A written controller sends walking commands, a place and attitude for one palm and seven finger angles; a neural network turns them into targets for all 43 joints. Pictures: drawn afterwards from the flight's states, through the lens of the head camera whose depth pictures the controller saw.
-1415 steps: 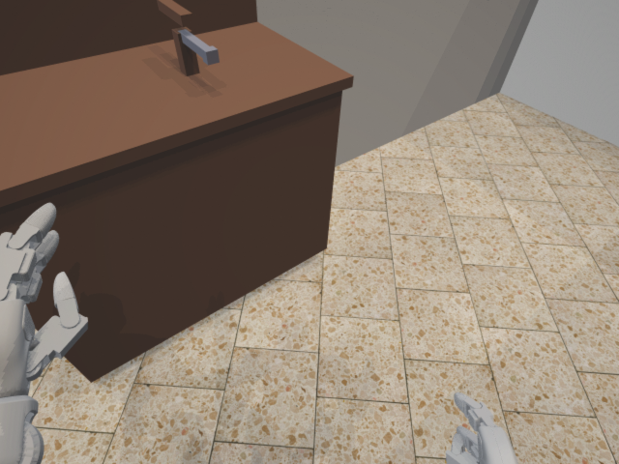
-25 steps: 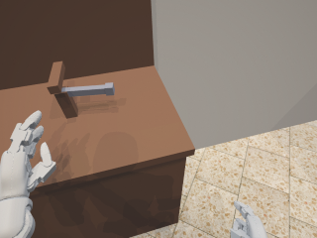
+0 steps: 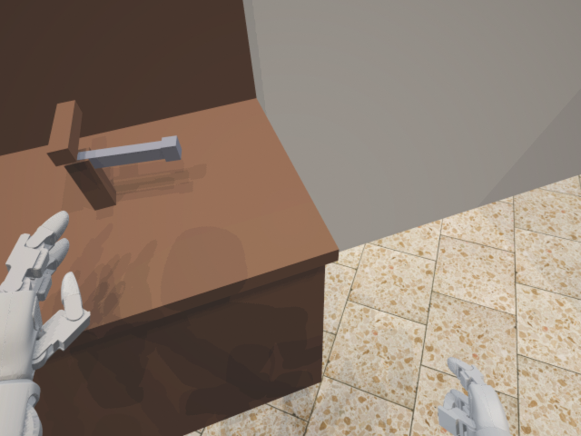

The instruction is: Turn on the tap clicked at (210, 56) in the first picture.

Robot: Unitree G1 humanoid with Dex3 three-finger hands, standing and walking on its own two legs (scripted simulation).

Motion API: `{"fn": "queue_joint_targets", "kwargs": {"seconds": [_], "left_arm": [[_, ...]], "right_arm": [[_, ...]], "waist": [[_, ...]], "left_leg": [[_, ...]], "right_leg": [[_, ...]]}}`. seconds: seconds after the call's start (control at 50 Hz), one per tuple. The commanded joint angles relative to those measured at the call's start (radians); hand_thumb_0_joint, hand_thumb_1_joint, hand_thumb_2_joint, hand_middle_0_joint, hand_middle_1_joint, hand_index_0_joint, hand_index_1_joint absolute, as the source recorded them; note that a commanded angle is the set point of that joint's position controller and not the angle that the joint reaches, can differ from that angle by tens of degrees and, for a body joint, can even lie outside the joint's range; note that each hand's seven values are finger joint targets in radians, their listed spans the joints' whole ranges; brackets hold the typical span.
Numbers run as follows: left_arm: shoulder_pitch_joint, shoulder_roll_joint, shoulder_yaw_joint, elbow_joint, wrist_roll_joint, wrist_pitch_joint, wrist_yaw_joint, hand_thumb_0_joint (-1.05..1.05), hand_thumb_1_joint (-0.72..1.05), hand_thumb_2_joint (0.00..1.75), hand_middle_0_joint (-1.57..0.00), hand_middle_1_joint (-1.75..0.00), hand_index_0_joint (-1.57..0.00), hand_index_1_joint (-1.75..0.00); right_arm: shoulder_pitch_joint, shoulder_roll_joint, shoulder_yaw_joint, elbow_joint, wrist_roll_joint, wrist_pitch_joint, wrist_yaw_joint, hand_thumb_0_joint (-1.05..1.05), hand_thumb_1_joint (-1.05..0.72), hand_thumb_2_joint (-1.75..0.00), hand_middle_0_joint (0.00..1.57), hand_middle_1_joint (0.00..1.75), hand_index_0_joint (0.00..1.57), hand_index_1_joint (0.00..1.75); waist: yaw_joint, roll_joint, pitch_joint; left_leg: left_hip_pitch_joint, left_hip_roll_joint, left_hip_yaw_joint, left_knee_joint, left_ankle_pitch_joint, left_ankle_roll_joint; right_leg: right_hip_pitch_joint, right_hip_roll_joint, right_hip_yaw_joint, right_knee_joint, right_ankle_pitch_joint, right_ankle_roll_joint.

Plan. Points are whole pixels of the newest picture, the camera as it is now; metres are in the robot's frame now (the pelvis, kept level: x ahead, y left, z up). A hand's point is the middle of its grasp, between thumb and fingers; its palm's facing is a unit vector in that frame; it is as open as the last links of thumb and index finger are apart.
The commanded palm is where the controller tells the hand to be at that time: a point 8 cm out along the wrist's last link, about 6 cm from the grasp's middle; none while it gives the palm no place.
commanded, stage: step back with the hand held close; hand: left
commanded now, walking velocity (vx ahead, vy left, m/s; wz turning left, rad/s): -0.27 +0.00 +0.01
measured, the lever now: (171, 148) +0.50 +0.23 +0.13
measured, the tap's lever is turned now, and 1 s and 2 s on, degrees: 80 80 80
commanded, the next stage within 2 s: stop stepping back and stand still in 0.86 s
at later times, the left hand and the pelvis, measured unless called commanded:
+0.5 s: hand (3, 380) +0.14 +0.27 +0.15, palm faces +0.44 -0.78 -0.45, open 7.4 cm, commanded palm +0.08 +0.30 +0.17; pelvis -0.07 +0.01 -0.01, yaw +2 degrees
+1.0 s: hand out of the picture +0.02 +0.28 +0.15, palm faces +0.41 -0.84 -0.36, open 7.4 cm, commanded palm -0.01 +0.32 +0.17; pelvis -0.17 +0.04 -0.01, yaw +1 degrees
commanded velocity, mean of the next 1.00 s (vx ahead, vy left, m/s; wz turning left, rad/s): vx -0.30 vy -0.01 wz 0.00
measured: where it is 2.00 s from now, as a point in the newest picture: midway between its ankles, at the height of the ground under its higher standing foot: outside the picture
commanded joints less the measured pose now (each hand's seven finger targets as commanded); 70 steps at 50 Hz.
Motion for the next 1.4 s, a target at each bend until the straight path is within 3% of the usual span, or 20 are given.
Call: {"fn": "queue_joint_targets", "kwargs": {"seconds": [0.0,0.2,0.26,0.34,0.46,0.54,0.6,0.72,0.8,0.84,0.9,0.94,1.0,1.04,1.08,1.12,1.22,1.28,1.34,1.38], "left_arm": [[-0.048,0.198,0.159,-0.240,0.004,-0.071,0.038,0.00,0.90,0.90,-0.20,-0.30,-0.20,-0.30],[-0.036,0.191,0.143,-0.259,0.011,-0.091,0.069,0.00,0.90,0.90,-0.20,-0.30,-0.20,-0.30],[-0.055,0.200,0.153,-0.284,0.019,-0.104,0.080,0.00,0.90,0.90,-0.20,-0.30,-0.20,-0.30],[-0.113,0.187,0.182,-0.293,0.064,-0.115,0.073,0.00,0.90,0.90,-0.20,-0.30,-0.20,-0.30],[-0.030,0.128,0.131,-0.224,0.036,-0.108,0.034,0.00,0.90,0.90,-0.20,-0.30,-0.20,-0.30],[-0.112,0.165,0.119,-0.275,0.018,-0.114,0.032,0.00,0.90,0.90,-0.20,-0.30,-0.20,-0.30],[-0.067,0.208,0.159,-0.306,0.012,-0.093,0.044,0.00,0.90,0.90,-0.20,-0.30,-0.20,-0.30],[0.013,0.220,0.193,-0.318,-0.008,-0.115,0.039,0.00,0.90,0.90,-0.20,-0.30,-0.20,-0.30],[-0.020,0.199,0.181,-0.304,-0.003,-0.120,0.041,0.00,0.90,0.90,-0.20,-0.30,-0.20,-0.30],[-0.035,0.191,0.175,-0.286,0.009,-0.115,0.039,0.00,0.90,0.90,-0.20,-0.30,-0.20,-0.30],[-0.057,0.192,0.118,-0.326,0.008,-0.118,0.052,0.00,0.90,0.90,-0.20,-0.30,-0.20,-0.30],[-0.108,0.190,0.095,-0.317,0.020,-0.105,0.056,0.00,0.90,0.90,-0.20,-0.30,-0.20,-0.30],[-0.211,0.200,0.118,-0.251,0.020,-0.090,0.052,0.00,0.90,0.90,-0.20,-0.30,-0.20,-0.30],[-0.202,0.169,0.123,-0.259,0.026,-0.099,0.064,0.00,0.90,0.90,-0.20,-0.30,-0.20,-0.30],[-0.184,0.224,0.184,-0.305,0.022,-0.102,0.059,0.00,0.90,0.90,-0.20,-0.30,-0.20,-0.30],[-0.137,0.166,0.136,-0.332,0.022,-0.081,0.055,0.00,0.90,0.90,-0.20,-0.30,-0.20,-0.30],[-0.029,0.130,0.087,-0.295,0.009,-0.034,0.057,0.00,0.90,0.90,-0.20,-0.30,-0.20,-0.30],[-0.104,0.188,0.138,-0.278,0.007,-0.036,0.048,0.00,0.90,0.90,-0.20,-0.30,-0.20,-0.30],[-0.154,0.136,0.103,-0.186,-0.012,-0.027,0.043,0.00,0.90,0.90,-0.20,-0.30,-0.20,-0.30],[-0.170,0.167,0.124,-0.226,-0.013,-0.023,0.046,0.00,0.90,0.90,-0.20,-0.30,-0.20,-0.30]], "right_arm": [[-0.093,-0.089,-0.035,-0.172,0.000,-0.046,-0.019,0.00,-0.90,-0.90,0.20,0.30,0.20,0.30],[-0.056,-0.084,-0.031,-0.153,0.005,-0.063,-0.019,0.00,-0.90,-0.90,0.20,0.30,0.20,0.30],[-0.066,-0.097,-0.025,-0.156,0.003,-0.073,-0.025,0.00,-0.90,-0.90,0.20,0.30,0.20,0.30],[-0.081,-0.108,-0.034,-0.170,-0.010,-0.095,-0.037,0.00,-0.90,-0.90,0.20,0.30,0.20,0.30],[-0.074,-0.074,-0.019,-0.117,-0.022,-0.125,-0.015,0.00,-0.90,-0.90,0.20,0.30,0.20,0.30],[-0.082,-0.053,-0.023,-0.097,-0.009,-0.110,-0.017,0.00,-0.90,-0.90,0.20,0.30,0.20,0.30],[-0.095,-0.045,-0.042,-0.135,0.015,-0.082,-0.016,0.00,-0.90,-0.90,0.20,0.30,0.20,0.30],[-0.115,-0.052,-0.037,-0.150,0.003,-0.058,-0.016,0.00,-0.90,-0.90,0.20,0.30,0.20,0.30],[-0.134,-0.077,-0.038,-0.154,-0.015,-0.078,-0.024,0.00,-0.90,-0.90,0.20,0.30,0.20,0.30],[-0.129,-0.085,-0.040,-0.155,-0.018,-0.083,-0.026,0.00,-0.90,-0.90,0.20,0.30,0.20,0.30],[-0.055,-0.046,-0.042,-0.113,-0.004,-0.094,-0.020,0.00,-0.90,-0.90,0.20,0.30,0.20,0.30],[-0.042,-0.052,-0.032,-0.110,-0.013,-0.094,-0.009,0.00,-0.90,-0.90,0.20,0.30,0.20,0.30],[-0.063,-0.073,-0.008,-0.110,-0.011,-0.098,-0.027,0.00,-0.90,-0.90,0.20,0.30,0.20,0.30],[-0.081,-0.096,-0.012,-0.127,-0.007,-0.127,-0.041,0.00,-0.90,-0.90,0.20,0.30,0.20,0.30],[-0.061,-0.085,-0.021,-0.128,-0.016,-0.155,-0.034,0.00,-0.90,-0.90,0.20,0.30,0.20,0.30],[-0.057,-0.051,-0.009,-0.113,-0.015,-0.171,-0.011,0.00,-0.90,-0.90,0.20,0.30,0.20,0.30],[-0.057,-0.052,0.008,-0.099,-0.022,-0.161,0.004,0.00,-0.90,-0.90,0.20,0.30,0.20,0.30],[-0.032,-0.044,-0.003,-0.083,-0.034,-0.141,0.000,0.00,-0.90,-0.90,0.20,0.30,0.20,0.30],[-0.030,-0.071,-0.031,-0.080,0.006,-0.151,-0.008,0.00,-0.90,-0.90,0.20,0.30,0.20,0.30],[-0.058,-0.066,-0.019,-0.085,0.006,-0.134,-0.015,0.00,-0.90,-0.90,0.20,0.30,0.20,0.30]], "waist": [[-0.001,-0.037,-0.177],[-0.025,-0.086,-0.123],[-0.024,-0.035,-0.093],[-0.002,0.175,-0.104],[-0.003,0.068,-0.072],[-0.002,-0.113,-0.319],[0.000,-0.218,-0.326],[-0.008,0.013,-0.222],[-0.009,0.143,-0.129],[-0.001,0.102,-0.112],[-0.022,-0.200,-0.167],[-0.037,-0.255,-0.107],[-0.046,-0.070,-0.042],[-0.016,0.248,-0.090],[-0.017,0.253,-0.146],[-0.010,0.087,-0.132],[-0.016,0.096,-0.121],[-0.040,-0.139,-0.137],[-0.040,-0.250,-0.126],[-0.045,-0.115,-0.069]], "left_leg": [[0.002,0.100,-0.076,-0.023,0.256,0.016],[-0.046,0.065,-0.071,0.080,-0.142,0.020],[-0.121,0.101,-0.127,0.018,-0.250,0.035],[-0.534,0.270,-0.346,-0.352,-0.553,0.118],[-0.220,0.203,-0.229,-0.184,-0.164,0.091],[0.135,0.114,0.008,0.088,0.494,0.010],[0.091,0.066,0.064,0.151,0.389,0.006],[0.091,0.154,-0.060,0.030,0.373,0.011],[-0.194,0.198,-0.164,-0.215,-0.266,0.023],[-0.314,0.175,-0.148,-0.237,-0.420,0.009],[0.103,-0.001,0.002,0.332,-0.082,-0.064],[0.023,0.021,-0.027,0.547,-0.143,-0.044],[-0.017,0.087,-0.077,0.029,-0.092,-0.012],[-0.171,0.294,-0.341,-0.292,-0.353,0.073],[-0.255,0.326,-0.449,-0.417,-0.655,0.077],[-0.160,0.281,-0.346,-0.379,-0.504,0.060],[-0.123,0.159,-0.129,-0.278,-0.311,-0.037],[-0.022,0.083,-0.017,0.148,-0.038,-0.032],[0.053,0.080,-0.016,0.157,-0.029,-0.021],[0.091,0.085,-0.006,0.165,-0.093,-0.018]], "right_leg": [[0.062,-0.108,0.083,-0.024,0.190,0.017],[-0.163,-0.178,0.150,-0.133,-0.225,-0.021],[-0.174,-0.130,0.119,-0.086,-0.312,-0.003],[0.247,0.054,0.038,0.394,-0.066,0.059],[0.058,0.027,0.069,0.060,-0.112,0.027],[0.025,-0.119,0.162,-0.001,0.595,0.051],[0.057,-0.147,0.139,0.014,0.794,0.107],[-0.108,-0.046,0.111,0.026,0.209,0.068],[0.002,0.043,0.079,0.064,-0.197,0.026],[0.066,0.056,0.072,0.061,-0.303,-0.008],[-0.397,-0.241,0.337,-0.260,-0.355,-0.139],[-0.430,-0.336,0.329,-0.242,-0.177,-0.160],[-0.290,-0.144,0.150,0.016,-0.161,-0.036],[-0.111,0.037,0.053,0.318,-0.223,0.036],[-0.034,0.069,0.089,0.531,-0.244,0.047],[-0.046,0.043,0.069,0.461,-0.245,0.031],[0.167,0.058,-0.015,-0.075,-0.177,-0.015],[-0.022,-0.207,0.266,-0.238,-0.125,-0.132],[-0.111,-0.168,0.211,-0.151,-0.243,-0.108],[-0.220,-0.160,0.184,-0.128,-0.371,-0.118]]}}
